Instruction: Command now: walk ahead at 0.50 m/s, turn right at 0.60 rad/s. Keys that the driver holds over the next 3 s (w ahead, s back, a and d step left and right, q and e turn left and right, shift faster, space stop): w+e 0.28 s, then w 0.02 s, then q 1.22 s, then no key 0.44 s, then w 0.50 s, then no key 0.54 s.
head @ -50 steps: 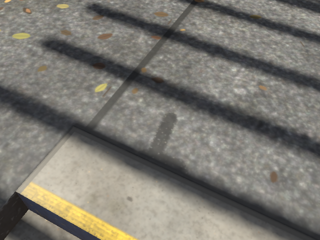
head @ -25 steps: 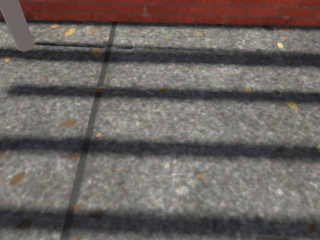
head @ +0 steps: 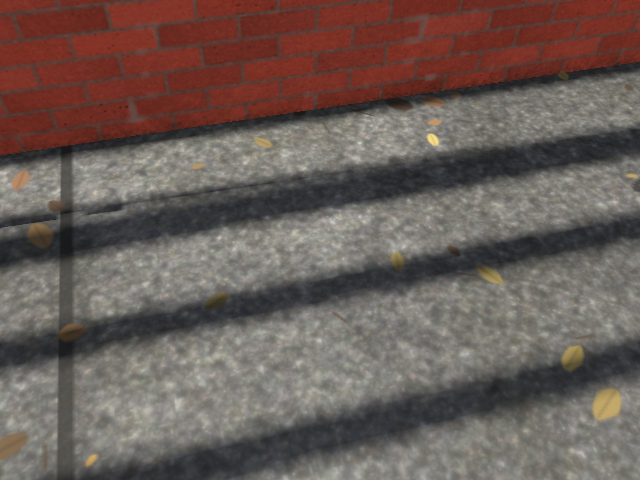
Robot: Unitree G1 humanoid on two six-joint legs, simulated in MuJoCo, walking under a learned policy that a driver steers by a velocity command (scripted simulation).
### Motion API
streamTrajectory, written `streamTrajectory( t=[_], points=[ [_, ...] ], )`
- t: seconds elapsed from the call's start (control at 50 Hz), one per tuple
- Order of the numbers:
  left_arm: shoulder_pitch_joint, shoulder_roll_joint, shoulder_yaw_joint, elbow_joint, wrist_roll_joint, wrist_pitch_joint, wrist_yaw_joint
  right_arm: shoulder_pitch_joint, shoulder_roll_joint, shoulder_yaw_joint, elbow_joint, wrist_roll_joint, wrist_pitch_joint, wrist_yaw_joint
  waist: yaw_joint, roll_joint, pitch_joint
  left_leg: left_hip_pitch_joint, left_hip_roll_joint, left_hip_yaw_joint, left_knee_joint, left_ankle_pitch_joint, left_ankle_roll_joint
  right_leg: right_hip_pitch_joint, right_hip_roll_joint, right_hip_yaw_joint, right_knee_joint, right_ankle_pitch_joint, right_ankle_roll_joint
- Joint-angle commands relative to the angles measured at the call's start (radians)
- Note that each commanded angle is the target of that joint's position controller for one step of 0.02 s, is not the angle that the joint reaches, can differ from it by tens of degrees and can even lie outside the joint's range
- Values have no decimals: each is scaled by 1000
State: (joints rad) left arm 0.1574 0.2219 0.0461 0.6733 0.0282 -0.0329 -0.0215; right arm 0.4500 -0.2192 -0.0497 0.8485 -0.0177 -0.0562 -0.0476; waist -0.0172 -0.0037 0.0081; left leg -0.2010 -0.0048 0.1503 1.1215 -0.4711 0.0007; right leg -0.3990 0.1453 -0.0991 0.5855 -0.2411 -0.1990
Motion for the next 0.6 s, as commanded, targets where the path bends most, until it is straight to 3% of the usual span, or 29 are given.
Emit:
streamTrajectory(
  t=[0.02,0.04,0.06,0.08,0.12,0.16,0.2,0.28,0.32,0.34,0.36,0.38,0.4,0.42,0.44,0.46,0.48,0.52,0.56,0.6],
  points=[
    [198,171,64,-8,-20,0,39,-167,-132,-16,-217,-5,-51,27,92,35,-94,-676,44,-231,327,68,-14,555,-445,693,-313,174,-284],
    [163,140,53,1,-20,-5,37,-161,-143,-18,-212,-7,-51,31,27,92,-20,-609,73,-212,225,102,-18,413,-392,593,-338,262,-218],
    [144,132,47,0,-22,-16,35,-150,-137,-14,-211,-24,-32,35,-8,100,3,-551,88,-211,169,95,-31,319,-346,525,-342,345,-186],
    [140,125,39,1,-22,-28,33,-129,-127,-10,-203,-37,-9,39,-26,81,9,-501,102,-199,120,86,-43,253,-310,471,-352,384,-165],
    [161,160,42,21,-15,-40,29,-152,-101,3,-214,-38,16,52,-34,39,16,-458,104,-165,9,119,-56,168,-255,405,-358,475,-138],
    [183,182,47,35,-15,-40,26,-233,-78,18,-243,-32,21,60,-16,-5,16,-413,102,-144,-141,237,-62,115,-201,352,-351,494,-97],
    [221,191,51,48,-20,-36,22,-319,-69,28,-263,-22,20,64,28,-56,10,-364,82,-130,-292,360,-55,112,-166,331,-332,462,-56],
    [282,217,59,54,-15,-29,17,-428,-103,24,-297,-2,11,58,90,-83,-8,-300,39,-140,-475,426,-39,207,-200,401,-258,412,-17],
    [270,226,59,56,-6,-31,21,-361,-128,13,-280,-10,-2,54,60,-80,-22,-216,20,-145,-556,395,-12,265,-236,429,-191,452,20],
    [261,222,56,60,-9,-34,23,-270,-136,6,-247,-21,-13,48,20,-63,-48,-121,-7,-125,-617,414,11,290,-216,401,-89,580,49],
    [270,197,49,69,-17,-43,22,-160,-158,-4,-214,-36,-33,41,-27,-32,-99,17,12,-126,-655,482,38,278,-163,350,69,620,80],
    [275,145,33,40,-24,-54,22,-12,-218,-14,-201,-51,-51,32,-79,43,-228,236,208,-303,-606,687,85,160,-110,295,322,341,115],
    [456,95,27,52,-62,-49,27,25,-332,-48,-179,-53,-38,35,-20,359,-371,441,475,-728,-656,1042,285,-81,57,179,664,-305,172],
    [447,157,32,81,-15,-36,37,-6,-261,-39,-186,-3,-25,48,-9,218,-356,384,435,-804,-689,1010,302,-136,7,237,747,-323,165],
    [348,148,30,71,-5,-28,33,-99,-176,-18,-194,9,-23,50,10,131,-228,277,376,-651,-701,969,285,-163,-36,225,753,-256,175],
    [262,140,23,52,3,-25,27,-142,-122,-2,-187,11,-21,53,9,71,-160,206,319,-548,-719,979,259,-180,-79,195,698,-211,181],
    [207,133,20,33,9,-16,21,-146,-107,4,-175,18,-20,52,12,85,-119,163,271,-480,-737,1017,236,-184,-114,176,638,-195,186],
    [215,111,9,37,15,6,14,-150,-120,2,-152,18,-18,51,45,116,-106,55,207,-397,-764,1111,211,-87,-121,142,546,-167,202],
    [214,99,0,36,6,17,20,-136,-160,-11,-139,9,-15,52,60,120,-123,28,191,-373,-769,1164,225,-61,-112,127,479,-156,213],
    [187,92,-8,29,0,25,29,-127,-176,-19,-134,5,-4,51,59,125,-130,5,184,-375,-776,1097,237,-51,-113,126,401,-145,218]
  ],
)
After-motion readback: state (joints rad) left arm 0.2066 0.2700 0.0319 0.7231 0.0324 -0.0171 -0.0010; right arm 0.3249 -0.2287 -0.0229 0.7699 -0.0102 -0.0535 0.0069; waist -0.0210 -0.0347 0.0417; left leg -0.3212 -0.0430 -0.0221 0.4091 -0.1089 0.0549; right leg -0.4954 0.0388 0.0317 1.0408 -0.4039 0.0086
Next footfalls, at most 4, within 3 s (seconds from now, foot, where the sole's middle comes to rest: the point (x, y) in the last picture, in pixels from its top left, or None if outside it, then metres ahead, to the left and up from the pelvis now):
0.38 left None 0.41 0.15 -0.75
0.82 right None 0.37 -0.04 -0.75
1.22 left None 0.29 0.18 -0.75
1.76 right None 0.36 0.01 -0.75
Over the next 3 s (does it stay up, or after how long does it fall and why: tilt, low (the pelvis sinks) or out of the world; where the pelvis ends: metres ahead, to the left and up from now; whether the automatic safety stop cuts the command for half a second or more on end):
stays up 0.51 0.17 0.02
